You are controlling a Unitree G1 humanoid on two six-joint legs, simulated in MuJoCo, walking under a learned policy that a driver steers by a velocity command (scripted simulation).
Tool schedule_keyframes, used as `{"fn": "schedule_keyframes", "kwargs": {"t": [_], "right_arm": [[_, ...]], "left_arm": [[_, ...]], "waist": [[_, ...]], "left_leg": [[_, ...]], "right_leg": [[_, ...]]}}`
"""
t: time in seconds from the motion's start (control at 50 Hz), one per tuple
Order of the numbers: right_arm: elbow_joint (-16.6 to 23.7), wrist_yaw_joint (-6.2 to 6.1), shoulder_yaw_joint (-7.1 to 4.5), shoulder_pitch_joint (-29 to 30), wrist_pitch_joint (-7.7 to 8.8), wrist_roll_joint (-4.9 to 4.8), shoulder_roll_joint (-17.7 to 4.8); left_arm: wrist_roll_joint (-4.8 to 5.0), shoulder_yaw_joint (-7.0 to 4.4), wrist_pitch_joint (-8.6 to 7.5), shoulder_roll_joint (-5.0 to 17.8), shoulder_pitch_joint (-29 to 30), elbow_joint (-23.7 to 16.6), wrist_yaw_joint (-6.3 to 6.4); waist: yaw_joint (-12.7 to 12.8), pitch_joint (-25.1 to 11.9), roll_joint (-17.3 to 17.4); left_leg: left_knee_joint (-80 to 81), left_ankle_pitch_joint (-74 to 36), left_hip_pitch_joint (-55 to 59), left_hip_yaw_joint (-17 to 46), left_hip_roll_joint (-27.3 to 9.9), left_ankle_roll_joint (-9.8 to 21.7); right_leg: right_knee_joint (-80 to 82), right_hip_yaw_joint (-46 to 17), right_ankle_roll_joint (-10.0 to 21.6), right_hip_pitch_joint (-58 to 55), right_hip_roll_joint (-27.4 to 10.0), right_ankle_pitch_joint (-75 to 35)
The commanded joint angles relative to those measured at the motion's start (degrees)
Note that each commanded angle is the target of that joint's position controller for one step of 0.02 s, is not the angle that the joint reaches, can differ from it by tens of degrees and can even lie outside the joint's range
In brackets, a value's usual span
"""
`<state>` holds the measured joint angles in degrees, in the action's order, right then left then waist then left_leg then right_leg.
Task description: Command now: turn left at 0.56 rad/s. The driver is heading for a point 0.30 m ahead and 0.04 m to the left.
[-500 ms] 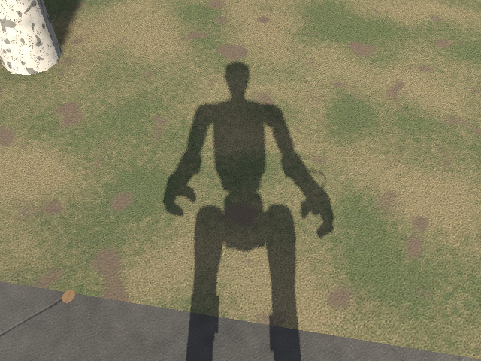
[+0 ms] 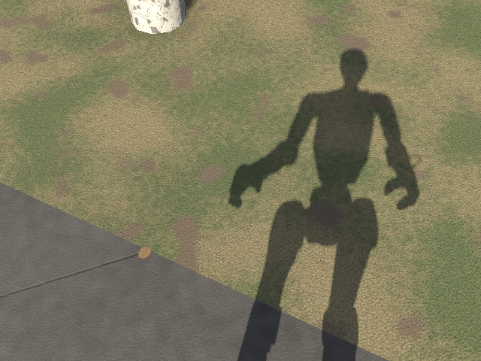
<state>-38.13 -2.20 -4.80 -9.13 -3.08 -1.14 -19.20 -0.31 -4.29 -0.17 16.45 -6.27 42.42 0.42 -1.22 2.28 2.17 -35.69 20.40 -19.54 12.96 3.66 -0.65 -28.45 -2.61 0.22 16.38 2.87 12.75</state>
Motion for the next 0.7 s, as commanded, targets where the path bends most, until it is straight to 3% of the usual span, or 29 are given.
{"fn": "schedule_keyframes", "kwargs": {"t": [0.02, 0.04, 0.06, 0.08, 0.12, 0.18, 0.28, 0.34, 0.38, 0.4, 0.42, 0.44, 0.46, 0.48, 0.5, 0.52, 0.54, 0.58, 0.62, 0.7], "right_arm": [[4.4, -0.11, -2.38, -3.9, 1.55, 0.95, -8.7], [3.1, 0.04, -3.4, -4.0, 1.33, 0.21, -10.8], [1.8, -0.19, -3.51, -4.9, 0.68, 0.18, -9.8], [1.7, -0.31, -3.31, -4.6, 0.19, 0.37, -8.7], [2.9, 0.1, -2.53, -2.9, -0.02, -0.12, -6.2], [5.4, 0.63, -1.58, 1.2, 0.24, -0.35, -4.4], [7.0, 1.99, -0.74, 1.2, 0.09, 0.09, -3.6], [7.3, 2.74, -0.81, 0.5, -0.36, -0.26, -3.9], [5.6, 3.32, -1.1, -3.8, -0.1, -0.33, -3.8], [3.3, 3.14, -1.73, -8.5, 0.19, -0.47, -4.6], [0.9, 2.71, -2.88, -15.5, 0.62, -0.92, -6.9], [2.1, 2.19, -4.35, -18.5, 1.67, -0.56, -15.0], [3.5, 3.08, -3.36, -17.3, 4.0, 0.74, -12.6], [3.6, 3.19, -2.25, -13.9, 5.41, 1.19, -9.6], [3.9, 3.0, -1.48, -11.3, 6.11, 0.69, -7.3], [4.1, 2.59, -1.0, -9.8, 6.15, 0.32, -6.4], [4.2, 2.07, -0.44, -8.7, 6.16, 0.58, -5.4], [3.9, 1.46, -0.3, -9.8, 6.63, 1.28, -5.3], [2.9, 1.17, -0.31, -11.5, 6.86, 1.27, -5.7], [0.7, 0.86, -0.28, -12.9, 6.49, 1.54, -6.4]], "left_arm": [[-2.28, -2.78, -0.92, 11.4, -1.9, -4.0, 0.26], [-1.83, -1.82, -1.16, 8.1, 1.1, -4.6, 0.54], [-1.06, -1.49, -1.13, 7.0, 3.4, -4.9, 0.78], [-0.16, -1.21, -1.08, 6.2, 4.0, -4.8, 1.12], [-0.26, -0.94, -0.6, 6.3, 2.3, -4.2, 1.92], [-0.6, -1.36, 0.13, 7.5, -1.7, -3.3, 2.64], [-0.01, -2.58, 0.74, 10.9, -0.5, -3.4, 1.54], [1.35, -3.11, 0.43, 12.2, -1.9, -2.7, 0.57], [2.42, -2.95, 0.03, 11.9, -0.4, -2.3, 0.13], [2.31, -2.38, -0.19, 9.7, -1.0, -1.7, -0.04], [1.38, -1.25, -0.48, 5.8, -0.7, -1.7, -0.53], [-0.81, 0.06, -1.14, 1.9, 2.5, -6.0, -0.98], [0.62, -0.94, -2.69, 5.7, 7.7, -7.8, -1.02], [2.41, -1.78, -3.61, 8.6, 8.1, -8.0, -1.49], [2.23, -2.23, -4.16, 9.7, 6.0, -6.6, -1.64], [0.94, -2.33, -4.59, 9.8, 5.0, -5.5, -1.51], [0.25, -2.29, -4.85, 9.4, 3.4, -4.3, -1.71], [0.46, -1.7, -4.96, 7.5, 2.8, -2.7, -2.26], [0.77, -0.95, -4.68, 5.9, 3.8, -2.3, -2.48], [0.73, 0.38, -4.74, 3.6, 8.5, -3.6, -3.17]], "waist": [[-0.1, -6.5, -14.0], [-0.9, -4.9, -10.1], [-1.7, -3.6, -8.6], [-1.0, -2.7, -9.0], [0.3, -2.2, -9.9], [3.3, -3.9, -10.7], [3.5, -5.5, -11.7], [3.5, -5.1, -11.3], [0.4, -4.1, -10.4], [-1.1, -4.7, -8.2], [-3.4, -5.7, -0.2], [-3.2, -4.6, 16.5], [-5.7, -3.7, 10.3], [-3.4, 0.5, 8.2], [-1.6, 2.4, 6.7], [-0.8, 2.3, 5.8], [0.2, 1.8, 6.0], [-0.1, 0.4, 5.3], [-1.0, 0.0, 4.0], [-2.5, 2.4, 4.0]], "left_leg": [[-25.9, 17.4, -13.4, -2.2, -0.8, -1.4], [-30.5, 13.2, -13.2, -2.7, -1.7, -1.9], [-32.1, 9.6, -13.4, -3.8, -2.3, -2.7], [-33.8, 6.4, -14.8, -4.3, -2.7, -3.6], [-33.1, 3.0, -14.9, -7.2, -3.0, -4.9], [-24.9, 2.1, -16.4, -9.1, -4.9, -6.0], [-11.9, 2.6, -6.4, -13.7, -6.5, -4.7], [-4.6, 1.7, -1.6, -16.1, -6.0, -1.7], [5.0, -2.7, 6.5, -18.3, -4.7, 1.6], [7.7, -2.3, 13.8, -18.8, -2.8, 3.2], [11.6, 0.1, 23.3, -11.2, -6.4, 6.3], [16.9, 5.4, 29.4, 18.7, -22.5, 15.9], [24.7, 14.5, 24.7, 29.5, -25.9, 21.7], [26.8, 17.7, 22.0, 25.3, -24.6, 19.8], [26.4, 14.8, 20.5, 20.0, -21.9, 17.3], [26.1, 9.2, 20.0, 15.7, -19.6, 15.5], [26.5, 2.8, 19.5, 10.7, -17.5, 14.1], [26.8, -9.8, 20.2, 4.3, -15.5, 12.8], [26.8, -16.6, 20.5, -0.7, -14.6, 11.6], [25.5, -30.6, 16.1, -7.0, -12.9, 10.0]], "right_leg": [[12.5, -27.4, 16.8, -9.7, -27.4, -19.1], [11.9, -20.8, 15.0, -7.5, -23.6, -16.4], [11.6, -15.2, 12.2, -6.8, -19.6, -12.5], [11.5, -12.3, 11.4, -7.3, -18.1, -12.1], [11.9, -7.0, 11.7, -7.7, -16.0, -15.1], [11.6, -5.3, 13.3, -14.5, -17.9, -17.8], [10.9, -0.6, 13.3, -12.4, -19.8, -21.4], [12.7, -0.5, 12.0, -9.6, -20.8, -2.1], [10.7, 1.4, 9.5, -4.4, -19.9, 8.7], [5.9, 4.1, 7.4, 0.3, -17.8, 12.8], [-8.1, 9.4, 3.8, 8.9, -14.1, 16.2], [-30.7, 12.1, -1.5, 29.4, -4.8, 25.8], [-37.0, 0.4, -0.7, 35.5, -3.4, 24.2], [-36.9, -1.5, 0.8, 36.3, -5.9, 17.6], [-35.1, -1.3, 1.2, 35.0, -7.2, 11.3], [-32.3, -1.3, 0.7, 33.3, -7.9, 6.7], [-29.3, -0.8, 0.0, 30.6, -8.2, 1.9], [-25.6, 1.3, -1.3, 27.9, -7.5, -5.5], [-20.5, 2.1, -2.2, 26.5, -7.3, -10.1], [-8.9, 4.0, -2.5, 19.8, -5.7, -16.1]]}}
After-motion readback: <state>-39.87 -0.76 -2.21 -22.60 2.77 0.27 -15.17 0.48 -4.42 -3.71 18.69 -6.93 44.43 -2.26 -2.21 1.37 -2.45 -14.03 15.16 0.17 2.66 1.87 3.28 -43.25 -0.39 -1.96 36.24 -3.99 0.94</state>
